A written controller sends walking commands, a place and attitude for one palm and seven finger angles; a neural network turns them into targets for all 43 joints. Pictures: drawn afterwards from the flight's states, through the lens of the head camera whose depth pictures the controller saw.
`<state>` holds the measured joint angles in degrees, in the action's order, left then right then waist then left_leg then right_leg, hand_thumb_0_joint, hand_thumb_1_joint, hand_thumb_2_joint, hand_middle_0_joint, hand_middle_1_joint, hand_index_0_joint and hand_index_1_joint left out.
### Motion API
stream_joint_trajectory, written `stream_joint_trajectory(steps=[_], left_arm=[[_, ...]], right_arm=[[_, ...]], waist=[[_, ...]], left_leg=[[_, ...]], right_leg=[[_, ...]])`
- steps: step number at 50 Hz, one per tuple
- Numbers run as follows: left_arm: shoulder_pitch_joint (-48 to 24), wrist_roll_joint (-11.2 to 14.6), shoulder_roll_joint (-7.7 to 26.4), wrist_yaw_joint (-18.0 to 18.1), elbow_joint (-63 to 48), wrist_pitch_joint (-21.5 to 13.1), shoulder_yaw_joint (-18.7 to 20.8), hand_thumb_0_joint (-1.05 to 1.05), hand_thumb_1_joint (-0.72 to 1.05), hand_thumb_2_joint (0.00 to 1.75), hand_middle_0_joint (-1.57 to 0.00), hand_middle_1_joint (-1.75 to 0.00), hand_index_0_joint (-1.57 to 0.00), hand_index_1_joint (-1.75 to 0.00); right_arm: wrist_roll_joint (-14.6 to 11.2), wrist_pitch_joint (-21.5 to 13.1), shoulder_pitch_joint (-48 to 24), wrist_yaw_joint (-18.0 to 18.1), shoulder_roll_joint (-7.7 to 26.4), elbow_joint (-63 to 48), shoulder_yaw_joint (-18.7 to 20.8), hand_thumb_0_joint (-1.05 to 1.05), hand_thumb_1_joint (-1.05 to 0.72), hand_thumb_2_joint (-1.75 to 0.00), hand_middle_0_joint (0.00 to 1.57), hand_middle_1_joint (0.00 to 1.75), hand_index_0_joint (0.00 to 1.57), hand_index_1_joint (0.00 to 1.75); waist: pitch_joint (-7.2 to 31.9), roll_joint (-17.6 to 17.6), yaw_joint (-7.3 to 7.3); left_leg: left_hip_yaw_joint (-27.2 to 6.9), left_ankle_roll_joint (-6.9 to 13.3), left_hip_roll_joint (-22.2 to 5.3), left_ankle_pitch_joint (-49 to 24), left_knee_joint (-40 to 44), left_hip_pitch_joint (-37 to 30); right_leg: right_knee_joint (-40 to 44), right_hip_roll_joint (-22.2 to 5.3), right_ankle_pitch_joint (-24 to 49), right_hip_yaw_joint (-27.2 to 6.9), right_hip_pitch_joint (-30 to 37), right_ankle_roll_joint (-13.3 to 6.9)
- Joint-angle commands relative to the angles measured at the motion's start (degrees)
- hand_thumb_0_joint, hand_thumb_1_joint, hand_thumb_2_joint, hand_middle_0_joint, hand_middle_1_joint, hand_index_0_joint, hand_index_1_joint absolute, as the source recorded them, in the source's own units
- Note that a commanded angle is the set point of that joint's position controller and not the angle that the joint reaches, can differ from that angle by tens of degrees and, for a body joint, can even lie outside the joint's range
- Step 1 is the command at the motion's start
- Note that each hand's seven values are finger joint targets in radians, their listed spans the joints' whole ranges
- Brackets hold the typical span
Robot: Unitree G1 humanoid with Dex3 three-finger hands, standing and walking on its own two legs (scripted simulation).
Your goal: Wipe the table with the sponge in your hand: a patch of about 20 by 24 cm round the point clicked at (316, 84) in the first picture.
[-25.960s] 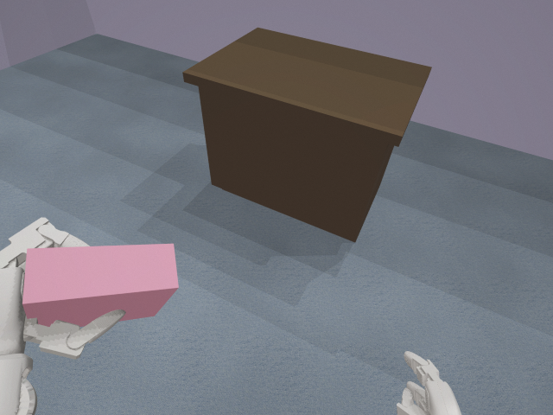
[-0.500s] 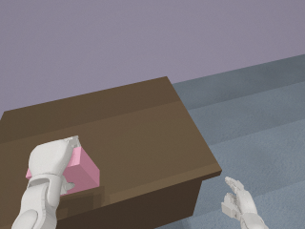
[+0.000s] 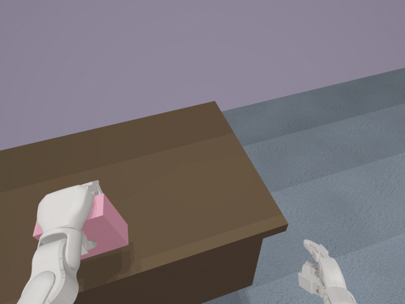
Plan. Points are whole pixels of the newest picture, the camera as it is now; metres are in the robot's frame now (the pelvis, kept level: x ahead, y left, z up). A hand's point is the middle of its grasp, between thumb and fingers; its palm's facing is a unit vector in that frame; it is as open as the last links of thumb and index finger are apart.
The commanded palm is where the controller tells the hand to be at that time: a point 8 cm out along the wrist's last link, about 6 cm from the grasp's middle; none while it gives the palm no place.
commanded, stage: move the sponge above the wiping area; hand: left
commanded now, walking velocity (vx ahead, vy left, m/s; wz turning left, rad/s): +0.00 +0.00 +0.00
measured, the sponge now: (91, 234) +0.22 +0.29 +0.01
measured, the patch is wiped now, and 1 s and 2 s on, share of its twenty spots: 0.00 0.00 0.00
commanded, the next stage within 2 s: lower the sponge onto the table in 1.50 s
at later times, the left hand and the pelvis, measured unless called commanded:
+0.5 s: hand (90, 218) +0.24 +0.28 +0.05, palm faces +0.01 -0.09 -1.00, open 9.5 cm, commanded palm +0.21 +0.28 +0.10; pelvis +0.00 +0.00 +0.00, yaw +0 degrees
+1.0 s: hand (92, 220) +0.23 +0.28 +0.04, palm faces +0.02 -0.09 -1.00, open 9.5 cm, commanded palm +0.21 +0.27 +0.10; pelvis +0.00 +0.00 +0.00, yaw +0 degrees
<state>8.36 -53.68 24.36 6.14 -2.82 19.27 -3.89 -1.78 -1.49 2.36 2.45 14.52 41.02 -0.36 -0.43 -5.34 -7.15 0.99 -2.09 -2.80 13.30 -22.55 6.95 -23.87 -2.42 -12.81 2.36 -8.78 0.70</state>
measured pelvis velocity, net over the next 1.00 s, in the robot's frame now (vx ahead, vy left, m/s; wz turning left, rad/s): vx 0.00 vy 0.00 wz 0.01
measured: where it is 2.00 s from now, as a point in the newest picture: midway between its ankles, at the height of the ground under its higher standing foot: outside the picture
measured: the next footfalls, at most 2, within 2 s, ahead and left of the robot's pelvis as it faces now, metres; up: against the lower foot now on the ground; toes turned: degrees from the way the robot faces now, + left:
none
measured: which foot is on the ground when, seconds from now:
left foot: down 0.00-1.00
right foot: down 0.00-1.00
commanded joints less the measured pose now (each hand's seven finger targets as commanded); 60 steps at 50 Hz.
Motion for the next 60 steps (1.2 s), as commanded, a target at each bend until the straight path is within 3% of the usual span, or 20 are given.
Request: stream_joint_trajectory(steps=[1, 2, 11, 12, 14, 17, 23, 27, 28, 32, 40, 42, 43, 47, 48, 51, 56, 57, 58, 60], left_arm=[[-7.72, -0.55, 11.24, 1.75, -10.13, 1.50, 6.91, 0.00, 0.10, 1.30, -1.20, -1.60, -1.20, -1.60], [-8.50, -0.84, 13.29, 1.57, -10.91, 1.65, 8.76, 0.00, 0.10, 1.30, -1.20, -1.60, -1.20, -1.60], [-15.95, -2.27, 11.55, 2.07, -9.93, -4.18, 5.73, 0.00, 0.10, 1.30, -1.20, -1.60, -1.20, -1.60], [-16.72, -2.51, 14.26, 2.69, -11.35, -4.43, 8.43, 0.00, 0.10, 1.30, -1.20, -1.60, -1.20, -1.60], [-18.43, -3.24, 11.80, 3.68, -9.76, -5.07, 6.04, 0.00, 0.10, 1.30, -1.20, -1.60, -1.20, -1.60], [-16.81, -3.41, 12.32, 4.98, -8.77, -4.04, 7.65, 0.00, 0.10, 1.30, -1.20, -1.60, -1.20, -1.60], [-11.36, -2.23, 8.53, 5.01, -6.01, 0.79, 5.31, 0.00, 0.10, 1.30, -1.20, -1.60, -1.20, -1.60], [-10.69, -2.42, 10.77, 3.75, -6.87, 2.70, 6.35, 0.00, 0.10, 1.30, -1.20, -1.60, -1.20, -1.60], [-10.22, -2.22, 7.91, 3.28, -7.42, 2.76, 3.53, 0.00, 0.10, 1.30, -1.20, -1.60, -1.20, -1.60], [-12.89, -3.18, 11.01, 3.01, -9.49, 0.58, 5.48, 0.00, 0.10, 1.30, -1.20, -1.60, -1.20, -1.60], [-18.17, -4.38, 9.38, 5.98, -9.20, -4.12, 4.14, 0.00, 0.10, 1.30, -1.20, -1.60, -1.20, -1.60], [-16.71, -4.29, 10.71, 6.79, -10.40, -3.57, 5.88, 0.00, 0.10, 1.30, -1.20, -1.60, -1.20, -1.60], [-15.76, -3.88, 7.93, 6.91, -10.25, -3.21, 3.67, 0.00, 0.10, 1.30, -1.20, -1.60, -1.20, -1.60], [-13.72, -3.01, 8.54, 6.43, -5.64, 0.14, 4.54, 0.00, 0.10, 1.30, -1.20, -1.60, -1.20, -1.60], [-13.34, -2.35, 5.40, 5.92, -5.32, 0.95, 1.59, 0.00, 0.10, 1.30, -1.20, -1.60, -1.20, -1.60], [-12.07, -2.40, 7.23, 4.66, -3.85, 2.60, 2.55, 0.00, 0.10, 1.30, -1.20, -1.60, -1.20, -1.60], [-16.50, -3.37, 11.05, 3.37, -4.86, 1.81, 4.71, 0.00, 0.10, 1.30, -1.20, -1.60, -1.20, -1.60], [-17.09, -3.55, 12.87, 3.54, -7.09, 1.30, 6.40, 0.00, 0.10, 1.30, -1.20, -1.60, -1.20, -1.60], [-18.26, -3.67, 10.72, 3.56, -7.33, 0.57, 4.45, 0.00, 0.10, 1.30, -1.20, -1.60, -1.20, -1.60], [-18.68, -3.79, 12.47, 3.96, -5.74, -1.11, 6.34, 0.00, 0.10, 1.30, -1.20, -1.60, -1.20, -1.60]], right_arm=[[-0.33, -2.78, -11.79, 0.43, 6.22, -10.50, 2.28, 0.00, -0.90, -0.90, 0.20, 0.30, 0.20, 0.30], [-0.32, -2.82, -12.55, 0.54, 6.43, -10.58, 2.08, 0.00, -0.90, -0.90, 0.20, 0.30, 0.20, 0.30], [0.36, -4.34, -9.70, 1.53, 6.01, -9.43, 2.79, 0.00, -0.90, -0.90, 0.20, 0.30, 0.20, 0.30], [0.31, -4.48, -10.56, 1.67, 6.00, -9.63, 2.69, 0.00, -0.90, -0.90, 0.20, 0.30, 0.20, 0.30], [0.34, -4.83, -9.72, 1.69, 5.65, -9.27, 2.85, 0.00, -0.90, -0.90, 0.20, 0.30, 0.20, 0.30], [0.29, -4.48, -10.48, 1.45, 5.84, -9.21, 2.78, 0.00, -0.90, -0.90, 0.20, 0.30, 0.20, 0.30], [-0.34, -3.25, -11.15, 0.42, 5.91, -9.64, 2.48, 0.00, -0.90, -0.90, 0.20, 0.30, 0.20, 0.30], [-0.39, -2.41, -12.29, 0.08, 6.57, -9.96, 2.34, 0.00, -0.90, -0.90, 0.20, 0.30, 0.20, 0.30], [-0.40, -2.60, -11.76, 0.07, 6.02, -10.71, 2.27, 0.00, -0.90, -0.90, 0.20, 0.30, 0.20, 0.30], [0.12, -2.69, -11.29, 0.40, 6.31, -10.40, 2.52, 0.00, -0.90, -0.90, 0.20, 0.30, 0.20, 0.30], [0.38, -3.92, -9.60, 0.90, 5.71, -9.11, 3.36, 0.00, -0.90, -0.90, 0.20, 0.30, 0.20, 0.30], [0.35, -3.90, -10.47, 0.79, 5.74, -9.30, 3.20, 0.00, -0.90, -0.90, 0.20, 0.30, 0.20, 0.30], [0.22, -4.12, -9.79, 0.67, 5.34, -9.51, 3.15, 0.00, -0.90, -0.90, 0.20, 0.30, 0.20, 0.30], [-0.33, -3.17, -11.83, 0.30, 5.92, -8.95, 2.74, 0.00, -0.90, -0.90, 0.20, 0.30, 0.20, 0.30], [-0.61, -3.10, -11.40, 0.19, 5.60, -9.47, 2.55, 0.00, -0.90, -0.90, 0.20, 0.30, 0.20, 0.30], [-0.63, -2.12, -12.35, 0.18, 6.02, -9.49, 2.46, 0.00, -0.90, -0.90, 0.20, 0.30, 0.20, 0.30], [-0.38, -1.76, -11.96, 0.62, 6.14, -9.58, 2.19, 0.00, -0.90, -0.90, 0.20, 0.30, 0.20, 0.30], [-0.15, -1.86, -12.36, 0.85, 6.19, -10.11, 2.04, 0.00, -0.90, -0.90, 0.20, 0.30, 0.20, 0.30], [-0.19, -2.28, -11.60, 1.00, 5.63, -10.35, 2.01, 0.00, -0.90, -0.90, 0.20, 0.30, 0.20, 0.30], [-0.01, -2.62, -11.05, 1.25, 5.86, -9.38, 2.41, 0.00, -0.90, -0.90, 0.20, 0.30, 0.20, 0.30]], waist=[[9.74, 4.09, -0.47], [9.31, 3.44, -0.58], [10.16, 3.36, 0.81], [10.78, 1.47, 0.24], [12.08, 2.19, 0.59], [13.10, -0.15, -0.36], [12.75, 3.25, -0.31], [11.70, 3.36, -0.65], [11.95, 3.56, -0.19], [12.29, 3.02, -0.21], [14.25, 0.43, 0.50], [14.54, -1.96, -0.40], [15.68, -1.24, 0.10], [11.02, 2.31, -0.42], [11.10, 3.43, 0.32], [10.76, 6.22, -0.36], [11.44, 5.09, 0.01], [11.54, 2.45, -0.44], [12.94, 2.44, 0.20], [12.28, 2.24, 0.23]], left_leg=[[-1.05, 3.78, 4.00, -14.59, 1.91, -0.29], [-1.36, 3.85, 4.18, -14.17, 1.90, -0.57], [-0.93, 4.27, 4.15, -12.78, 0.63, -2.24], [-1.57, 4.16, 4.31, -12.46, 0.85, -2.80], [-0.93, 4.07, 4.16, -13.07, 0.53, -2.60], [-1.45, 3.63, 4.13, -14.66, 0.88, -2.64], [-0.47, 3.50, 3.66, -16.29, 1.10, -0.24], [-1.32, 3.52, 4.04, -15.83, 1.27, -0.06], [-0.49, 3.90, 4.04, -15.48, 1.05, 0.20], [-1.39, 4.09, 4.17, -15.32, 0.48, -1.06], [-1.26, 3.87, 3.88, -15.83, -0.63, -2.36], [-1.95, 3.59, 3.90, -17.01, -0.34, -2.69], [-1.13, 3.76, 3.70, -17.85, -0.53, -2.55], [-1.94, 3.30, 3.81, -14.56, 0.78, -0.42], [-1.06, 3.59, 3.63, -13.56, 1.16, 0.23], [-1.37, 3.64, 3.99, -12.80, 1.54, 0.90], [-0.96, 4.02, 4.50, -11.69, 1.16, -0.01], [-1.51, 4.00, 4.75, -11.33, 1.39, -0.53], [-0.66, 4.29, 4.67, -11.91, 0.92, -0.96], [-0.86, 4.18, 4.68, -12.69, 0.50, -1.41]], right_leg=[[3.02, 2.13, 11.05, -1.49, 4.68, -3.62], [3.40, 2.65, 10.08, -2.94, 4.37, -4.11], [3.52, 2.46, 8.32, -1.55, 0.59, -3.73], [3.70, 3.05, 7.09, -3.00, 0.86, -4.40], [2.81, 2.61, 7.80, -1.26, 0.67, -4.07], [2.27, 2.95, 9.41, -2.24, 1.90, -4.72], [1.37, 2.39, 12.79, -0.41, 4.02, -3.90], [1.70, 2.67, 12.40, -1.99, 4.16, -4.33], [1.20, 2.27, 12.33, -0.34, 4.21, -3.77], [1.76, 2.84, 11.77, -2.10, 2.89, -4.32], [0.87, 2.61, 11.15, -1.01, 0.89, -4.47], [0.84, 2.94, 11.50, -1.97, 1.67, -5.08], [0.03, 2.62, 12.56, -0.20, 2.38, -4.56], [1.68, 2.91, 9.81, -1.55, 1.74, -4.65], [1.46, 2.62, 9.33, 0.08, 2.01, -4.00], [1.99, 2.43, 9.20, -0.53, 2.94, -3.78], [2.53, 2.61, 8.42, -1.39, 2.87, -3.80], [2.84, 2.96, 7.40, -2.48, 3.09, -4.27], [2.18, 2.69, 8.19, -1.01, 3.22, -3.95], [2.65, 2.75, 9.42, -1.69, 2.70, -4.08]])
